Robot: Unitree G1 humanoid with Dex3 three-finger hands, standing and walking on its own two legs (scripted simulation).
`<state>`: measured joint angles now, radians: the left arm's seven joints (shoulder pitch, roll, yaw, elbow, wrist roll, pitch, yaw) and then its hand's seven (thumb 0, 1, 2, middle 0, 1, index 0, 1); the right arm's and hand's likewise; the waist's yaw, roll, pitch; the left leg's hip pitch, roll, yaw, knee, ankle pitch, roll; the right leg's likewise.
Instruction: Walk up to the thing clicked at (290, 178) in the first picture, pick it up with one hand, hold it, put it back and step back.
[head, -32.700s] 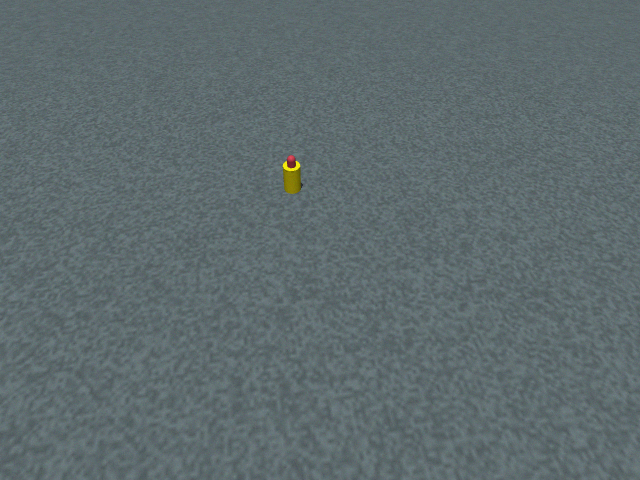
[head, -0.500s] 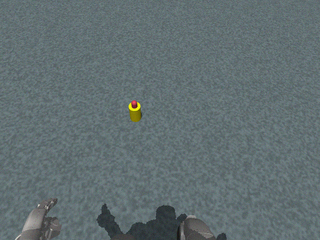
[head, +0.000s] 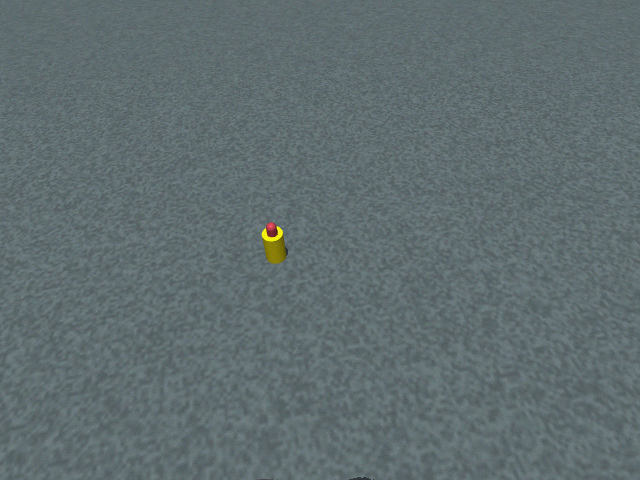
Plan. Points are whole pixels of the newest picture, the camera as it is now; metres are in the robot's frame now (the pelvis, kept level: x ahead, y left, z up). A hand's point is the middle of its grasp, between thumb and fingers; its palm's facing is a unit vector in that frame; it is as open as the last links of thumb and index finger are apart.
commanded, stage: step back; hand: left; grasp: from the side
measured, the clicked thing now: (273, 240) +1.04 +0.26 -0.67
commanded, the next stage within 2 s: stand in 0.96 s
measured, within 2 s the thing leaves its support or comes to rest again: neither
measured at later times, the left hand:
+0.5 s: hand out of the picture +0.07 +0.24 -0.14, palm faces +0.06 -0.93 -0.37, open 7.4 cm
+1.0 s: hand out of the picture +0.11 +0.26 -0.15, palm faces +0.07 -0.93 -0.35, open 7.4 cm
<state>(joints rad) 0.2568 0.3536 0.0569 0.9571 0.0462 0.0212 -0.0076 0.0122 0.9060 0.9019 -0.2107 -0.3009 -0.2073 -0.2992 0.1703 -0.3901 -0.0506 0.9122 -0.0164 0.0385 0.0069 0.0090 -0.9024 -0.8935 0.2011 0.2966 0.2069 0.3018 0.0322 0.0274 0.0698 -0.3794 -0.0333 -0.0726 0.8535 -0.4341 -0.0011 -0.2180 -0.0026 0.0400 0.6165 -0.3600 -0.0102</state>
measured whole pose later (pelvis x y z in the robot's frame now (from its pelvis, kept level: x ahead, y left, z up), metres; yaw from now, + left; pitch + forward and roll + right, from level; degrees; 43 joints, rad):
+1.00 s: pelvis +0.04 -0.01 +0.01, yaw +4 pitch -2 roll +0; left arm 0.10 0.37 0.02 1.05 0.00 -0.01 0.00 0.01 0.91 0.90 -0.21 -0.30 -0.20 -0.30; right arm 0.05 -0.32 -0.01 1.03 -0.01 -0.01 0.00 0.01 -0.90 -0.89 0.20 0.30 0.21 0.30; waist 0.02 -0.01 0.08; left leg -0.25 0.02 0.01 0.53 -0.24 0.00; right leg -0.15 -0.03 -0.03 0.51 -0.32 0.02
